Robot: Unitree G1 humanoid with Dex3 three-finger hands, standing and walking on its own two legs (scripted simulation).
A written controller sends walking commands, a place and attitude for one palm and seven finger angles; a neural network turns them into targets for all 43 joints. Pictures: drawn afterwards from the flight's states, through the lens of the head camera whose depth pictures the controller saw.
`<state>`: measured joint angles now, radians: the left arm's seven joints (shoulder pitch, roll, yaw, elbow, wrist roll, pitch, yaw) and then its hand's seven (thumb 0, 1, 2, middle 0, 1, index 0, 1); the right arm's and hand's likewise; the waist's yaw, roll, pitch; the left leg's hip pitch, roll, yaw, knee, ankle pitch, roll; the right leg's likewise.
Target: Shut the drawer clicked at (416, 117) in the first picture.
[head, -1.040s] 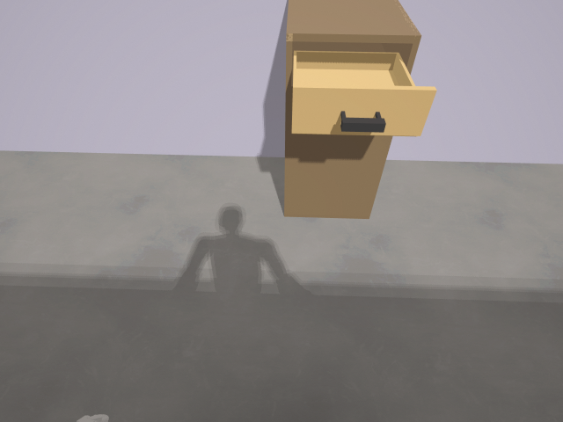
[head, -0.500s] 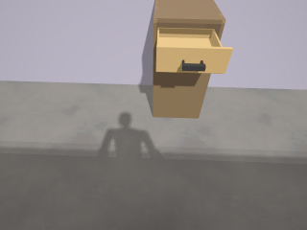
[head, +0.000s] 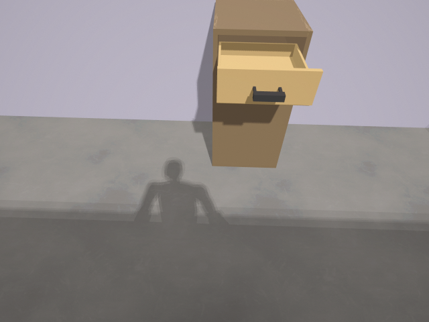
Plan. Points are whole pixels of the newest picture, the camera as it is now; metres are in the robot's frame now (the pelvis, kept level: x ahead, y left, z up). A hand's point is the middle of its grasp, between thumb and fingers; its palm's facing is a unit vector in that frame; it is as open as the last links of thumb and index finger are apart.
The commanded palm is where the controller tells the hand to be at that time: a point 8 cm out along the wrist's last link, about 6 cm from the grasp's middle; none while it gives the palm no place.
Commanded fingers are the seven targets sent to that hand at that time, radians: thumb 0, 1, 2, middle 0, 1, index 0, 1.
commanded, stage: look at it before walking up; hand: left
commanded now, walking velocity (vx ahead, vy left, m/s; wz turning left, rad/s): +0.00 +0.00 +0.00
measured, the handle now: (268, 93) +0.86 -0.14 -0.02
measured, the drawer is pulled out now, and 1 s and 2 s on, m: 0.29 0.29 0.29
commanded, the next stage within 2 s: walk to a spot facing it in 0.40 s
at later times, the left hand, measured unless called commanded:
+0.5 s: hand out of the picture +0.07 +0.25 -0.15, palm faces -0.01 -0.94 -0.34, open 7.4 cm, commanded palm none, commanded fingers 0.00 0.90 0.90 -0.20 -0.30 -0.20 -0.30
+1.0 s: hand out of the picture +0.06 +0.17 -0.18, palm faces -0.13 -0.96 -0.27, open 7.4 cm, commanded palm none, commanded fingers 0.00 0.90 0.90 -0.20 -0.30 -0.20 -0.30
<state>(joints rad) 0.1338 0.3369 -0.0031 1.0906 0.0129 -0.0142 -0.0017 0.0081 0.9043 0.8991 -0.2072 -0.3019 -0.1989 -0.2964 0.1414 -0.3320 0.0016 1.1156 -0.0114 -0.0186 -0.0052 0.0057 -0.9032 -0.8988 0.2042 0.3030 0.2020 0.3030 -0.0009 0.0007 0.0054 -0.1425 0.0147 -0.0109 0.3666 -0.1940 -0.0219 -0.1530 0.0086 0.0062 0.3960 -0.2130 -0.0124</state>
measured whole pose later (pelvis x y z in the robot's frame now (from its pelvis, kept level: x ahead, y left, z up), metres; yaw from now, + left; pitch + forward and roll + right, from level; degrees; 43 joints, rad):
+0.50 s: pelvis +0.01 +0.00 +0.00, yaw +0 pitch -2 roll +0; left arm 0.15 0.34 0.00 1.10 0.01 -0.01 0.00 0.01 0.90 0.90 -0.21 -0.30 -0.20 -0.30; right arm 0.13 -0.34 0.00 1.12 -0.01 -0.02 -0.01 0.01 -0.90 -0.90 0.20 0.30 0.20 0.30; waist 0.01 0.00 0.02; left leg -0.13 0.01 -0.01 0.34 -0.19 -0.02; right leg -0.14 0.01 0.00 0.37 -0.21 -0.01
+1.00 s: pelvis -0.02 -0.02 -0.02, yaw -11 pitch -1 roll +2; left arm 0.26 0.19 0.04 0.93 0.02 0.03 0.00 0.01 0.91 0.90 -0.21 -0.30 -0.20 -0.30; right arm 0.18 -0.22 -0.06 0.98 -0.01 0.05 -0.02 0.01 -0.90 -0.90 0.20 0.30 0.20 0.30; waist 0.03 0.02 0.09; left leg -0.41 0.05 0.03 1.04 -0.46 -0.04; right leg -0.32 0.05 -0.01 0.66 -0.32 -0.08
